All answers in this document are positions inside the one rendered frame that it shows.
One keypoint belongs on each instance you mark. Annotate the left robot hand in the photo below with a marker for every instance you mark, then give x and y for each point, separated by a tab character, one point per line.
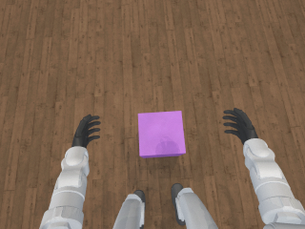
81	138

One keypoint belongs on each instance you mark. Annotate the left robot thigh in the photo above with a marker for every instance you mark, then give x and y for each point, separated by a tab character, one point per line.
131	215

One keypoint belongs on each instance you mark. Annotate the right robot shin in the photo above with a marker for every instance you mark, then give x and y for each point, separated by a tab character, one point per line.
185	190

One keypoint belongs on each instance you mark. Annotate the left robot forearm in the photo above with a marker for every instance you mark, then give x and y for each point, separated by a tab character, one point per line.
67	200

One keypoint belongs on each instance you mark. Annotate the carton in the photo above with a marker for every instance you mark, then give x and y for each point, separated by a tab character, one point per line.
161	134

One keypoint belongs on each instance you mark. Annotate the right robot forearm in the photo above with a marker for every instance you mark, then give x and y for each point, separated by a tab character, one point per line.
276	200

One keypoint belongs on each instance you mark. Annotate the right robot hand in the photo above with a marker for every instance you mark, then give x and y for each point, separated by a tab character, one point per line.
244	126

